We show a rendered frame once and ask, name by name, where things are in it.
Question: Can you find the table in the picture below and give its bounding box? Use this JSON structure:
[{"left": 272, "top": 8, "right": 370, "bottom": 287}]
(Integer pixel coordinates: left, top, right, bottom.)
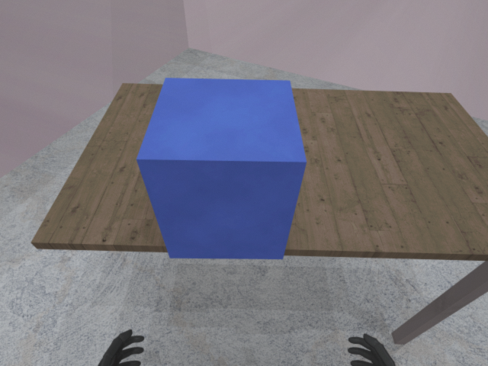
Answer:
[{"left": 31, "top": 83, "right": 488, "bottom": 345}]

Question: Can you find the robot right hand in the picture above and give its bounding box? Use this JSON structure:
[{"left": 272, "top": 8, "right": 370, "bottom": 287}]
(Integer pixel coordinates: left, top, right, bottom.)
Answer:
[{"left": 348, "top": 334, "right": 396, "bottom": 366}]

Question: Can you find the carton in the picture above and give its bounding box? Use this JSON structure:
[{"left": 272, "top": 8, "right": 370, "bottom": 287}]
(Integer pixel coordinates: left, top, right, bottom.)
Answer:
[{"left": 136, "top": 78, "right": 307, "bottom": 259}]

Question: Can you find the robot left hand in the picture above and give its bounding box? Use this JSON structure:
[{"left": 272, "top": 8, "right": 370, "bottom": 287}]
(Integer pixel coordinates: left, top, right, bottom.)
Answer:
[{"left": 98, "top": 329, "right": 144, "bottom": 366}]

